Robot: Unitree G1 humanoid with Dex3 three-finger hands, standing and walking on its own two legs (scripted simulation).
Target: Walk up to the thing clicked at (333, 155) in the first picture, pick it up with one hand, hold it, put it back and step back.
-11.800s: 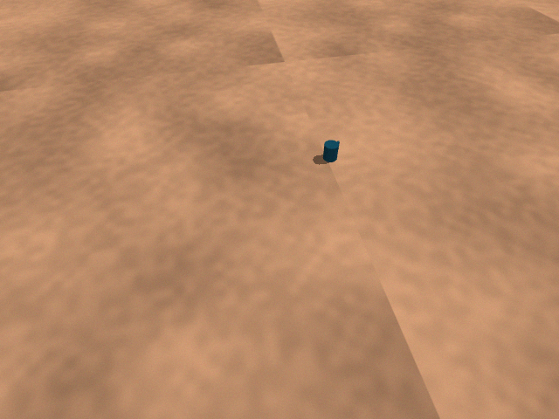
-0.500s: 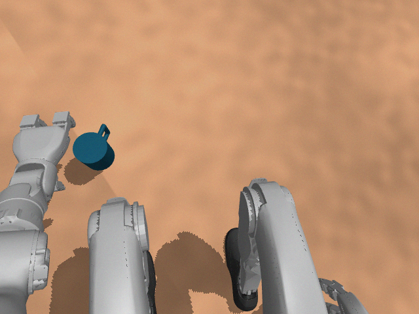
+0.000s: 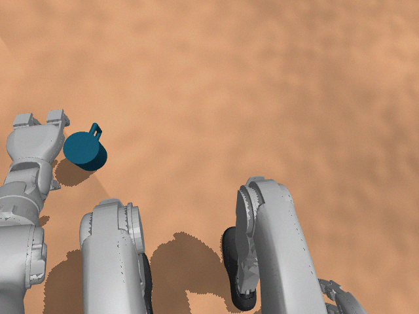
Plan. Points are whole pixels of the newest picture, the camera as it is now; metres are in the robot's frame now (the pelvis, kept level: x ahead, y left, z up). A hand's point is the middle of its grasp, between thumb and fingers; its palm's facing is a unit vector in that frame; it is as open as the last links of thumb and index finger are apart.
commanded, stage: approach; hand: left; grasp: from above
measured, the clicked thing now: (89, 146) +0.48 +0.23 -0.29
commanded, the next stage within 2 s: close in in 0.72 s
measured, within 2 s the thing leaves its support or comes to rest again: neither
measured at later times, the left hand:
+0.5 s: hand (78, 122) +0.50 +0.22 -0.16, palm faces -0.38 -0.03 -0.93, open 14.1 cm
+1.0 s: hand (65, 149) +0.44 +0.25 -0.17, palm faces -0.41 -0.02 -0.91, open 13.9 cm
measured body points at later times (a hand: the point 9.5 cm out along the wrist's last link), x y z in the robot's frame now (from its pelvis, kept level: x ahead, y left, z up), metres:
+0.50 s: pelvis +0.00 +0.00 +0.00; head +0.24 +0.04 +0.37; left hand +0.51 +0.22 -0.11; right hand +0.02 -0.28 -0.11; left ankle +0.08 +0.13 -0.30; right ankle +0.10 -0.13 -0.30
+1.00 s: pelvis +0.00 +0.00 +0.00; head +0.22 +0.06 +0.38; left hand +0.46 +0.25 -0.12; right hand +0.07 -0.29 -0.11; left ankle +0.07 +0.13 -0.30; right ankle +0.10 -0.13 -0.30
